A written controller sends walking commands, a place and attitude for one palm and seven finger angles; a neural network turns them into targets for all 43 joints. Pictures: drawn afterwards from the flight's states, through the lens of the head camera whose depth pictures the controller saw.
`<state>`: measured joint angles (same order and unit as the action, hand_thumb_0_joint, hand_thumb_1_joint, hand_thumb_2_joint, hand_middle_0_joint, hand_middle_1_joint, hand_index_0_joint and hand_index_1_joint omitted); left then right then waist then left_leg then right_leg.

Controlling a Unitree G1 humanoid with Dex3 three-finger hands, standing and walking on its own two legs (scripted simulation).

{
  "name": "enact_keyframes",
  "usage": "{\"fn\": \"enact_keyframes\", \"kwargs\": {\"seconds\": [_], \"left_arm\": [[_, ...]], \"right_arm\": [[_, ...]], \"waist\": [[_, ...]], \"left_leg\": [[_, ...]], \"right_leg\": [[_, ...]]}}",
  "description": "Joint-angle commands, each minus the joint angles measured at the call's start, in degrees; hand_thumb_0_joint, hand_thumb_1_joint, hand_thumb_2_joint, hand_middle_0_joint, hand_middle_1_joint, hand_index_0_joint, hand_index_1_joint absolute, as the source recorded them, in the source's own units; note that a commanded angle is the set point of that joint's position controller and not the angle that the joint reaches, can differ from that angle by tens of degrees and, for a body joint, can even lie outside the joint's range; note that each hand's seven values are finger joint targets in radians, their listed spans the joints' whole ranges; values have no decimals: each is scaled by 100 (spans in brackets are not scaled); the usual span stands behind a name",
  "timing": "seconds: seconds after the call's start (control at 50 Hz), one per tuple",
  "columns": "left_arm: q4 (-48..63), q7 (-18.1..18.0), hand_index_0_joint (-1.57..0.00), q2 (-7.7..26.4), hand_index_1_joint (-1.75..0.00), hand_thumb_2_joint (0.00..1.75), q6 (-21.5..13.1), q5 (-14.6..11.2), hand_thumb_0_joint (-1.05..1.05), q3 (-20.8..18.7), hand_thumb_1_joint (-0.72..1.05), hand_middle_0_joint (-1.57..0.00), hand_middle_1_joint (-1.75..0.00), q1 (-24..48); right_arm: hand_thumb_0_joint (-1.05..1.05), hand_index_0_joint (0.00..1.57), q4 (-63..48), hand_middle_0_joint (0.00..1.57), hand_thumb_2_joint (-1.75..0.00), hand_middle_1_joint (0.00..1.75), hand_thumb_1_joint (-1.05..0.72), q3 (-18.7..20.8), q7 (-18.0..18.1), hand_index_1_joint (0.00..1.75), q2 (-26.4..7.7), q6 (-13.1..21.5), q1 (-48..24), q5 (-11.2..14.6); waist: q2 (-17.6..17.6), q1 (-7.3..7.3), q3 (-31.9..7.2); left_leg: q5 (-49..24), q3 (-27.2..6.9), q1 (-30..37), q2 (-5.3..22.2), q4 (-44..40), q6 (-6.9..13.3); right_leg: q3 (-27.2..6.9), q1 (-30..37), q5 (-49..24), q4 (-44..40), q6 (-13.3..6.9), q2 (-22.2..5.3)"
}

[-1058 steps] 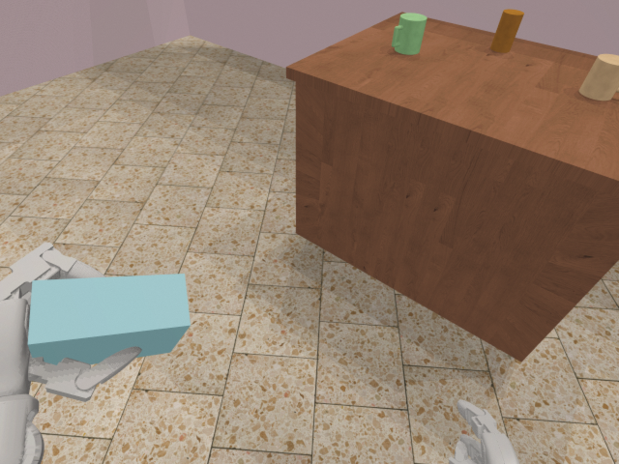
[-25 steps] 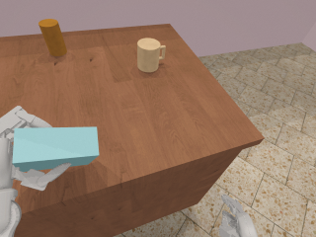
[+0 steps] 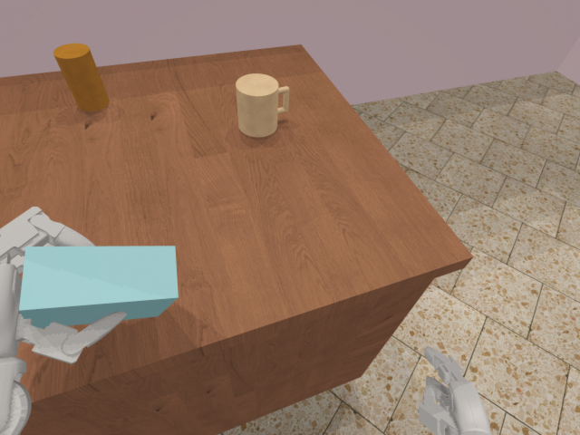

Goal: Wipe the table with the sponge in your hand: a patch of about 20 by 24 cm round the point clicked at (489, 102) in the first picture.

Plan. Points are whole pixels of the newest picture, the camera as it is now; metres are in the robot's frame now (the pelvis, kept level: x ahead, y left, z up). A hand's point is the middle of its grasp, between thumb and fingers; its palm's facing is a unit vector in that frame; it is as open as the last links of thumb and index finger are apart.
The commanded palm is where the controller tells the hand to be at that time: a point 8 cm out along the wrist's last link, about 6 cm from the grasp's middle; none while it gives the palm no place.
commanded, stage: look again from close up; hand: left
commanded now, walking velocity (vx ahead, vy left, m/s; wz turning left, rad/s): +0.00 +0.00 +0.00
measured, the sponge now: (125, 286) +0.23 +0.21 +0.13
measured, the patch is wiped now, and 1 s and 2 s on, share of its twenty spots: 0.00 0.00 0.00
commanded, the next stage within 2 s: come to a stop and stand still in 0.02 s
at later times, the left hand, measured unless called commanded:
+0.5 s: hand (43, 220) +0.25 +0.26 +0.21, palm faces +0.49 -0.75 -0.43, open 9.8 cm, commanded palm +0.17 +0.26 +0.17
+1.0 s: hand (69, 283) +0.22 +0.24 +0.16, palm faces +0.39 -0.84 -0.38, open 9.8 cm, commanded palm +0.16 +0.27 +0.17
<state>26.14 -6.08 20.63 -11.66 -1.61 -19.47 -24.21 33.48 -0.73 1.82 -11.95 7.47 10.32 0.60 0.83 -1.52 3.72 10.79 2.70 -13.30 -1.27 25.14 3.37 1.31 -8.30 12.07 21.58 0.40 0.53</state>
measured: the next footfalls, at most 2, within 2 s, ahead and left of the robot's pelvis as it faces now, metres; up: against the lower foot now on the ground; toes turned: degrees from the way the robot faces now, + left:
none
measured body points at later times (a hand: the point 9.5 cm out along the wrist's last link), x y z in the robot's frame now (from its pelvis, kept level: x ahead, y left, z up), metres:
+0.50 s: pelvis +0.01 -0.02 -0.01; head +0.03 +0.00 +0.44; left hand +0.22 +0.30 +0.23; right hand +0.18 -0.23 -0.08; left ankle +0.03 +0.08 -0.74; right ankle +0.00 -0.13 -0.74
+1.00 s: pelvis +0.00 -0.01 -0.01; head +0.02 +0.01 +0.44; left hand +0.19 +0.29 +0.18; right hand +0.19 -0.23 -0.08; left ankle +0.03 +0.08 -0.74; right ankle +0.00 -0.13 -0.74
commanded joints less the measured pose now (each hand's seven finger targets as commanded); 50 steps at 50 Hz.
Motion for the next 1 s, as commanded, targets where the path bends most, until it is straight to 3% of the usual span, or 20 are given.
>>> {"fn": "enact_keyframes", "kwargs": {"seconds": [0.0,0.04,0.12,0.3,0.32,0.34,0.36,0.38,0.42,0.46,0.5,0.6,0.62,0.64,0.72,0.74,0.76,0.84,0.86,0.98], "left_arm": [[1303,-156,-120,984,-160,130,-361,-86,0,-619,10,-120,-160,466],[1173,-149,-120,818,-160,130,-336,-101,0,-486,10,-120,-160,399],[1296,-187,-120,1038,-160,130,-293,-101,0,-681,10,-120,-160,400],[1275,-167,-120,950,-160,130,-232,-155,0,-600,10,-120,-160,322],[3470,-250,-120,5621,-160,130,-1122,2,0,-2213,10,-120,-160,5561],[693,-177,-120,2532,-160,130,-734,124,0,-2069,10,-120,-160,3169],[-64,-154,-120,2117,-160,130,-566,45,0,-1477,10,-120,-160,2369],[252,-112,-120,2150,-160,130,-597,-10,0,-1344,10,-120,-160,2190],[377,-1,-120,1482,-160,130,-626,-117,0,-796,10,-120,-160,1236],[959,60,-120,1060,-160,130,-558,-75,0,-510,10,-120,-160,487],[1216,57,-120,1028,-160,130,-477,-62,0,-590,10,-120,-160,176],[1088,-106,-120,1602,-160,130,-441,-127,0,-1213,10,-120,-160,366],[1277,-160,-120,1944,-160,130,-457,-116,0,-1438,10,-120,-160,625],[1208,-161,-120,1705,-160,130,-489,-138,0,-1307,10,-120,-160,534],[1687,-189,-120,1824,-160,130,-522,-276,0,-1273,10,-120,-160,406],[1763,-169,-120,1562,-160,130,-534,-280,0,-1116,10,-120,-160,308],[1838,-169,-120,1625,-160,130,-517,-317,0,-1090,10,-120,-160,288],[1583,-131,-120,1080,-160,130,-426,-250,0,-775,10,-120,-160,182],[1578,-128,-120,1223,-160,130,-388,-245,0,-825,10,-120,-160,310],[1120,-62,-120,934,-160,130,-233,-189,0,-676,10,-120,-160,583]], "right_arm": [[0,20,-924,20,-90,30,-90,283,97,30,-711,305,-461,13],[0,20,-893,20,-90,30,-90,248,97,30,-711,280,-474,-4],[0,20,-902,20,-90,30,-90,263,119,30,-715,283,-567,35],[0,20,-930,20,-90,30,-90,289,142,30,-723,221,-469,41],[0,20,-1519,20,-90,30,-90,-669,562,30,-975,-43,461,490],[0,20,-1108,20,-90,30,-90,69,452,30,-324,234,224,222],[0,20,-870,20,-90,30,-90,68,242,30,-709,269,-91,-38],[0,20,-968,20,-90,30,-90,193,135,30,-938,316,-137,-148],[0,20,-924,20,-90,30,-90,159,-71,30,-916,419,-158,-127],[0,20,-1012,20,-90,30,-90,220,-179,30,-951,386,30,-104],[0,20,-1016,20,-90,30,-90,225,-223,30,-937,383,-42,-55],[0,20,-883,20,-90,30,-90,226,-81,30,-880,238,-199,-52],[0,20,-865,20,-90,30,-90,227,-54,30,-922,211,-291,-58],[0,20,-826,20,-90,30,-90,247,-21,30,-862,190,-193,-72],[0,20,-772,20,-90,30,-90,236,-85,30,-813,321,-164,45],[0,20,-774,20,-90,30,-90,259,-94,30,-832,340,-110,25],[0,20,-781,20,-90,30,-90,269,-112,30,-821,379,-97,72],[0,20,-740,20,-90,30,-90,316,-100,30,-874,393,-158,68],[0,20,-775,20,-90,30,-90,336,-78,30,-880,382,-190,103],[0,20,-929,20,-90,30,-90,262,56,30,-832,211,-356,68]], "waist": [[-354,29,-939],[-354,42,-892],[-417,20,-952],[-242,50,-919],[-1102,534,-936],[-295,-4,-1032],[-243,37,-992],[-405,-14,-1016],[-577,-8,-1424],[-452,-24,-1146],[-143,21,-1080],[-86,54,-939],[-291,56,-1142],[-413,51,-1150],[-752,8,-1631],[-719,4,-1644],[-747,17,-1598],[-590,79,-1410],[-580,102,-1304],[-184,159,-722]], "left_leg": [[-393,-721,408,555,-444,-230],[-301,-685,412,510,-424,-213],[-492,-675,479,507,-386,-220],[-556,-710,457,530,-350,-193],[841,-797,-789,456,-316,35],[584,-904,-188,852,-46,-58],[304,-655,349,566,-94,-156],[364,-629,285,532,57,-191],[28,-622,495,498,224,-168],[-600,-619,331,597,226,-120],[-986,-582,396,658,245,-112],[-892,-667,116,654,110,-163],[-774,-676,214,630,65,-165],[-1023,-693,153,648,135,-134],[-2142,-748,466,638,409,-127],[-2279,-737,531,672,437,-115],[-2363,-773,542,707,447,-120],[-1816,-773,714,764,295,-103],[-1699,-826,637,814,208,-124],[326,-811,129,732,-104,-124]], "right_leg": [[-507,94,-840,-312,-208,-414],[-486,-25,-705,-401,-210,-407],[-549,16,-864,-356,-210,-415],[-578,7,-914,-378,-212,-486],[-261,166,458,192,298,-86],[-138,-825,1206,406,-24,-464],[-173,-1066,899,236,-219,-286],[-489,-1173,617,141,-340,-352],[-661,-1059,145,362,-426,-423],[-560,-832,-670,343,-362,-463],[-467,-701,-1049,391,-297,-476],[-378,-513,-853,312,-261,-517],[-428,-489,-698,385,-275,-503],[-321,-383,-900,405,-282,-518],[-374,-128,-1548,584,-289,-629],[-266,-143,-1592,599,-269,-599],[-296,-159,-1584,590,-247,-645],[-224,-456,-1190,517,-213,-528],[-236,-467,-1036,491,-194,-545],[-384,-605,-336,-22,-233,-521]]}}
